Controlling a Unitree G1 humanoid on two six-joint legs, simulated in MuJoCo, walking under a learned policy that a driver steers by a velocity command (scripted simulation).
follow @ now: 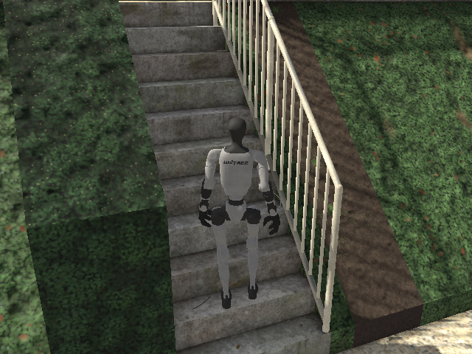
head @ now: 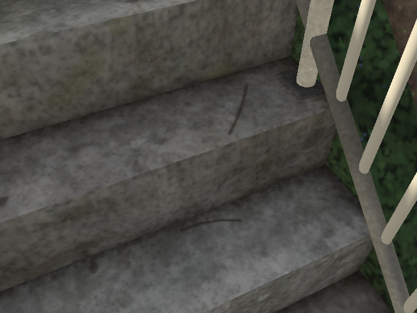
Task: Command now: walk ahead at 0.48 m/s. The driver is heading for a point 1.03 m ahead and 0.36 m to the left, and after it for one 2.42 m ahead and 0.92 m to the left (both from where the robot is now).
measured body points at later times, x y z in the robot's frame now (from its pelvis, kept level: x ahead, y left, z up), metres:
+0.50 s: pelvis +0.22 -0.18 +0.12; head +0.22 -0.18 +0.57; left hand +0.30 +0.09 +0.00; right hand +0.36 -0.41 +0.00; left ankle +0.12 -0.02 -0.34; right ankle +0.30 -0.27 -0.52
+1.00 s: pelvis +0.41 -0.14 +0.30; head +0.40 -0.16 +0.75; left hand +0.55 +0.18 +0.29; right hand +0.61 -0.30 +0.19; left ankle +0.43 -0.10 -0.31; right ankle +0.36 -0.32 -0.30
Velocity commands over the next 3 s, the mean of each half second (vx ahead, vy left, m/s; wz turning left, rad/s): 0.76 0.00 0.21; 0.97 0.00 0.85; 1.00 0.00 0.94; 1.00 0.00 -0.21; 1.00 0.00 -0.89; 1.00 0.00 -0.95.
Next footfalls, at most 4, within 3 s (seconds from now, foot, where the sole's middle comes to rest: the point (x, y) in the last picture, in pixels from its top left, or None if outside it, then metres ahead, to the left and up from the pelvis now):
0.34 right None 0.34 -0.28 -0.56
0.86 left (253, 272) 0.46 -0.09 -0.35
1.30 right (278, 226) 0.58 -0.17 -0.35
1.64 left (120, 295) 0.43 0.21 -0.35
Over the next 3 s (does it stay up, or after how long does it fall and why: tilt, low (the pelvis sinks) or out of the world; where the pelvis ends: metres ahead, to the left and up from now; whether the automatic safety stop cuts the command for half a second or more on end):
stays up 0.80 0.23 0.76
